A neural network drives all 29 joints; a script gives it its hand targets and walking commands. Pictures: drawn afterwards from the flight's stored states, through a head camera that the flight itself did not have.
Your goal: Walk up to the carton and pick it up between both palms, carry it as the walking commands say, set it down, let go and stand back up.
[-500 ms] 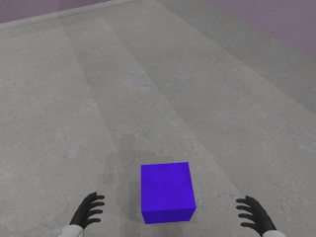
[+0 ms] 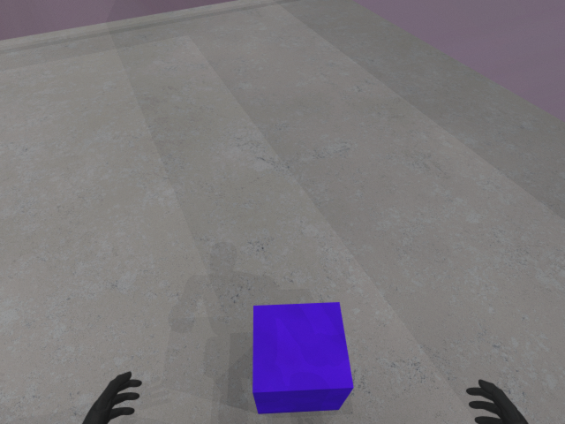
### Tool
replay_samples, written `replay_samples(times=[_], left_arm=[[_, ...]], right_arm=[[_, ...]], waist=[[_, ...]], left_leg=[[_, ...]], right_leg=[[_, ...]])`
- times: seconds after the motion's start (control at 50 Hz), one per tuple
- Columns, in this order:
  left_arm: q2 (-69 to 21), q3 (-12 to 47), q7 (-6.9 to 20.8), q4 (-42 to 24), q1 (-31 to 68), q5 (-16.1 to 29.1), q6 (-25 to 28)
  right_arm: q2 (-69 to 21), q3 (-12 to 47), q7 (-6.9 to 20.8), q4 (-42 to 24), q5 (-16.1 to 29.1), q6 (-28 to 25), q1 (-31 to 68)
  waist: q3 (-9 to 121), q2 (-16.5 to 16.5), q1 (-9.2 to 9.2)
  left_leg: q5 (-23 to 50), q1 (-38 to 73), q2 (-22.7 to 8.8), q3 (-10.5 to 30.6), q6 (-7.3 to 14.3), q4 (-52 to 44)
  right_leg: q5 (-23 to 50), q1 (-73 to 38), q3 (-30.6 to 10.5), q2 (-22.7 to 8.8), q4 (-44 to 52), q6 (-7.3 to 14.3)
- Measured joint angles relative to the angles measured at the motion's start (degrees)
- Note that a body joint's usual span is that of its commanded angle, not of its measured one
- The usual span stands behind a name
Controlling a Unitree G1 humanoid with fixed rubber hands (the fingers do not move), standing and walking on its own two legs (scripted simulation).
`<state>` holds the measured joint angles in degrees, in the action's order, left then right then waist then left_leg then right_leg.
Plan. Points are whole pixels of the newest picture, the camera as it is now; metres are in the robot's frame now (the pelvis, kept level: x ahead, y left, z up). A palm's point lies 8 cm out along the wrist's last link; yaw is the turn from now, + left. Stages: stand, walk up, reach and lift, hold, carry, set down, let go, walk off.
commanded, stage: stand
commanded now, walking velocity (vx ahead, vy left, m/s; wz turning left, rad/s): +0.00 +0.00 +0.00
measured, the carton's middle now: (297, 359) +0.40 -0.02 -0.63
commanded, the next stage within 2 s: none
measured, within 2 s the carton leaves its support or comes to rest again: neither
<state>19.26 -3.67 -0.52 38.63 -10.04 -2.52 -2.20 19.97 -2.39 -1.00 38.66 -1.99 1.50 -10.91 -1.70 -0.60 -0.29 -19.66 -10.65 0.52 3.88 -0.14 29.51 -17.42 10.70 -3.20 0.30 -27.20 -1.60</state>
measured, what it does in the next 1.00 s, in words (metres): stands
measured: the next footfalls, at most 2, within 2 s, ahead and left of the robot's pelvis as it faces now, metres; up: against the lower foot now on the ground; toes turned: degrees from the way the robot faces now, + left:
none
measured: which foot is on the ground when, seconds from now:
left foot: down 0.00-1.00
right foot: down 0.00-1.00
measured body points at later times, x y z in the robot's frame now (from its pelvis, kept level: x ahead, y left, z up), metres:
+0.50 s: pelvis -0.01 +0.00 +0.01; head -0.01 +0.00 +0.45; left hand +0.11 +0.30 -0.10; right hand +0.11 -0.30 -0.09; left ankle -0.05 +0.12 -0.74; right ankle -0.03 -0.14 -0.74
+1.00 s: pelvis -0.03 -0.01 +0.01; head -0.03 +0.00 +0.46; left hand +0.07 +0.31 -0.11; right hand +0.07 -0.32 -0.10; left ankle -0.05 +0.12 -0.74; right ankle -0.03 -0.14 -0.74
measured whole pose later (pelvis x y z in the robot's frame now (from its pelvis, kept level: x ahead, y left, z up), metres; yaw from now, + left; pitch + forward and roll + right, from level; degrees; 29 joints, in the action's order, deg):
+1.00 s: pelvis -0.03 -0.01 +0.01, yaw +0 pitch -2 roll -1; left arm 21.4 -2.2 -0.4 55.8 -8.4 -1.5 0.0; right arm 22.4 0.3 -1.2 54.0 -1.3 -0.6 -9.7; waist -1.8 0.0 -0.2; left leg -13.6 -6.7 0.2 4.3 -0.6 22.6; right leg -11.4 6.7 -2.9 0.3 -20.4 -1.2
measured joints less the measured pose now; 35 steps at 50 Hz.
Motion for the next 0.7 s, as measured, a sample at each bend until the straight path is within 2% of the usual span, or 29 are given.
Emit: replay_samples(times=[0.28, 0.7], left_arm=[[0.48, 0.69, -0.57, 5.97, 1.11, 0.18, 1.2], [1.35, 1.34, 0.02, 13.28, 1.31, 0.61, 2.01]], right_arm=[[0.17, 1.01, -0.74, 4.31, 0.09, -1.13, 0.37], [1.86, 1.9, -0.16, 11.01, 0.38, -1.7, 0.5]], waist=[[0.39, 0.22, 0.36], [0.3, 0.4, 0.11]], left_leg=[[1.05, 1.98, 0.33, -0.21, 0.34, -1.97], [4.59, 3.53, -0.08, 0.32, -0.28, -5.4]], right_leg=[[0.88, -1.83, -0.21, -0.44, 1.67, -0.2], [4.21, -3.4, 0.27, -0.19, 4.83, 0.31]])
